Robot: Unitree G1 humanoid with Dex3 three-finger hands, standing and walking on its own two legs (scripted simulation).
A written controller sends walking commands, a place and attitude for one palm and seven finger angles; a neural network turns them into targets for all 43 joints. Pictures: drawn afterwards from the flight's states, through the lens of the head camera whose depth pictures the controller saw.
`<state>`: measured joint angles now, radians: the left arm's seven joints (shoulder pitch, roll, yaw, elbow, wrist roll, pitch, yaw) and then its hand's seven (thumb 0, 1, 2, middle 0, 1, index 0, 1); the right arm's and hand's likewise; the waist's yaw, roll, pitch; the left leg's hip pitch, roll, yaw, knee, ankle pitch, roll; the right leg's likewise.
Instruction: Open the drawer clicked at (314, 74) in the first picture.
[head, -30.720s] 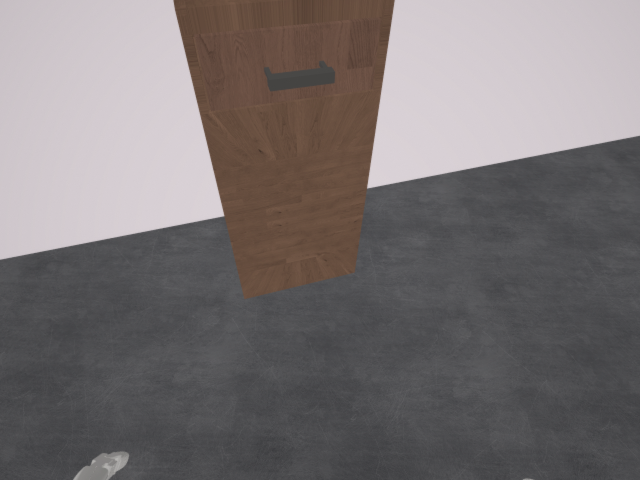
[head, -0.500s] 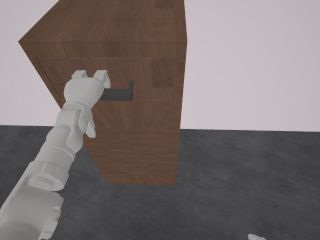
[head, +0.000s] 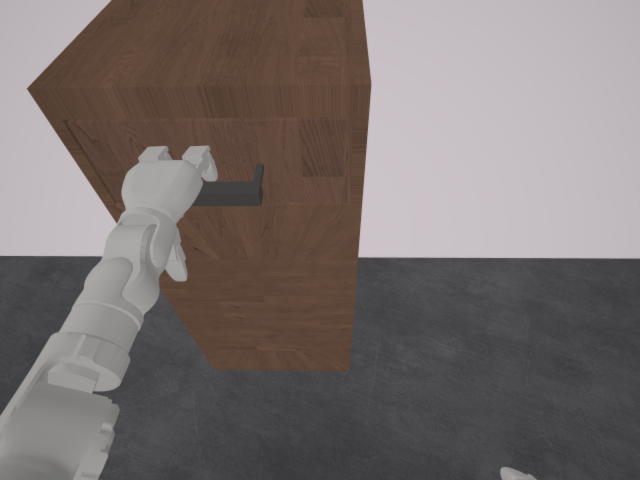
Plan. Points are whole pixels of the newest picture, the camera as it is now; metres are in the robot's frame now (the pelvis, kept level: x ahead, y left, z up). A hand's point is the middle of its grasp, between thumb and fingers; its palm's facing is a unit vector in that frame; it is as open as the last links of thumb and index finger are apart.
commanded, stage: lift the fingers back up to retry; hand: left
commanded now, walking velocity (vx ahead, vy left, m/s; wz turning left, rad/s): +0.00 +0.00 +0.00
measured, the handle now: (215, 182) +0.50 +0.17 +0.09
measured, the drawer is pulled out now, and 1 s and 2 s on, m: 0.00 0.00 0.00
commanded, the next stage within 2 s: re-aim the fingers above the handle in 0.56 s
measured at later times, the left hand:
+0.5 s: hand (160, 188) +0.41 +0.21 +0.16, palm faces +0.02 -0.04 -1.00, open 13.9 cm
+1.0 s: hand (179, 184) +0.42 +0.19 +0.16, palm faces +0.05 -0.04 -1.00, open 13.9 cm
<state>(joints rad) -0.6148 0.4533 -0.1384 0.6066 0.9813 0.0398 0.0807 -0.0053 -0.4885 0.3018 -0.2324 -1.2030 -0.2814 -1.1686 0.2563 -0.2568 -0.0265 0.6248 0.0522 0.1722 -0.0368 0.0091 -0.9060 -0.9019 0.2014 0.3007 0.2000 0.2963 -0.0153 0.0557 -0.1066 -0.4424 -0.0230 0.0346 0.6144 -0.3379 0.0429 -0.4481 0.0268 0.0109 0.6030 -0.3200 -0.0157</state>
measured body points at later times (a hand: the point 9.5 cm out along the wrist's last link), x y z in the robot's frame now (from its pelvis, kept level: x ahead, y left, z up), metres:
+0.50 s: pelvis +0.00 +0.00 +0.01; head +0.02 -0.03 +0.46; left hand +0.41 +0.21 +0.21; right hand +0.18 -0.23 -0.11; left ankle -0.02 +0.09 -0.73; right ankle -0.02 -0.11 -0.73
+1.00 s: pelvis +0.00 +0.00 +0.01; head +0.02 -0.04 +0.46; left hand +0.42 +0.19 +0.21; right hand +0.14 -0.24 -0.13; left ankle -0.02 +0.09 -0.73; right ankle -0.02 -0.11 -0.73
